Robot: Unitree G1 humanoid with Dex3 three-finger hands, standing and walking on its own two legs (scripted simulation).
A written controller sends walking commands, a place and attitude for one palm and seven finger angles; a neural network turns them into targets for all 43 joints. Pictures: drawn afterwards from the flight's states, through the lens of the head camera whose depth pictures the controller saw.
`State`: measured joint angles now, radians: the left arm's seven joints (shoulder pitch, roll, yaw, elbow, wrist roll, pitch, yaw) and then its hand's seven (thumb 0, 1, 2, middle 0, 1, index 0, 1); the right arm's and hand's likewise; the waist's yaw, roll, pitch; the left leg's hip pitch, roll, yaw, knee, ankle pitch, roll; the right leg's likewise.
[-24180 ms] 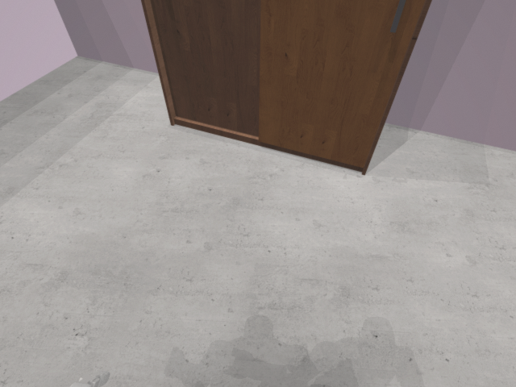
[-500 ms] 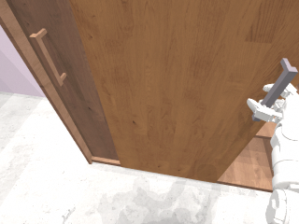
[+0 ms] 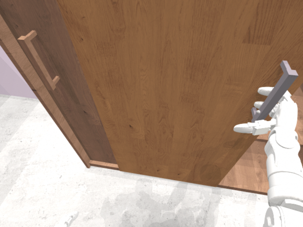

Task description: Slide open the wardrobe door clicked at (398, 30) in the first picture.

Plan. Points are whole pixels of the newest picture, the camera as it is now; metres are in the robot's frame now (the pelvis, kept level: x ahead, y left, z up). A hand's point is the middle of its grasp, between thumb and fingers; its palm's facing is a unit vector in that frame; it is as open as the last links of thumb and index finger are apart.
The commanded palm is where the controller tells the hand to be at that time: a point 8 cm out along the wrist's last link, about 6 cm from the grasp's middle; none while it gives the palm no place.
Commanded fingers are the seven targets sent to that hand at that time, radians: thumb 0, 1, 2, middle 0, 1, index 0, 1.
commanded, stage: slip the hand off the handle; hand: right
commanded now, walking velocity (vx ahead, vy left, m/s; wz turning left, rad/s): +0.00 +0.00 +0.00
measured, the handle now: (269, 96) +0.45 -0.27 +0.12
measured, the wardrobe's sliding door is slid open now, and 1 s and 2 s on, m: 0.37 0.37 0.37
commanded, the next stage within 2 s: draw the hand back to the body in 1.26 s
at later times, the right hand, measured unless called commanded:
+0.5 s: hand (288, 117) +0.40 -0.31 +0.10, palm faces +0.40 +0.90 -0.16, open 14.7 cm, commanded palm +0.36 -0.35 +0.11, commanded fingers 0.00 0.55 -0.20 0.25 1.15 0.25 1.15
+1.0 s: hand (301, 148) +0.31 -0.31 +0.10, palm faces +0.43 +0.89 -0.16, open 14.7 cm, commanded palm +0.27 -0.34 +0.11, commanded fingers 0.00 0.55 -0.20 0.25 1.15 0.25 1.15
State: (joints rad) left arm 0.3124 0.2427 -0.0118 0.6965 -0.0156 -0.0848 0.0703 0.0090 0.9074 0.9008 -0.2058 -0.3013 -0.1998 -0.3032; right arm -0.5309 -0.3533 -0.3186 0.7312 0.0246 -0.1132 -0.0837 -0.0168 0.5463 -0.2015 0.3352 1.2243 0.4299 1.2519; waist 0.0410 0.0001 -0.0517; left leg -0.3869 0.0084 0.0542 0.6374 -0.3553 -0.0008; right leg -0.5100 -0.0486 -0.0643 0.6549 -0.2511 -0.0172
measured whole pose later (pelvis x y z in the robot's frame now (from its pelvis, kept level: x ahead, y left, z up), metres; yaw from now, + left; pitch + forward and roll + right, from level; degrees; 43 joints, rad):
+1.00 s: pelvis +0.01 +0.00 +0.00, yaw -1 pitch +5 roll +1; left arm 0.25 0.24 -0.03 0.65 -0.03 -0.11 0.10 0.01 0.91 0.90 -0.21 -0.30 -0.20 -0.30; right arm -0.10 -0.38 -0.41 0.32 0.15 -0.05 0.06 -0.02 0.55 -0.20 0.25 1.15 0.25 1.15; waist -0.03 -0.03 -0.08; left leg -0.33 0.01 0.08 0.64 -0.38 0.00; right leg -0.48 -0.04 -0.04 0.67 -0.28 -0.01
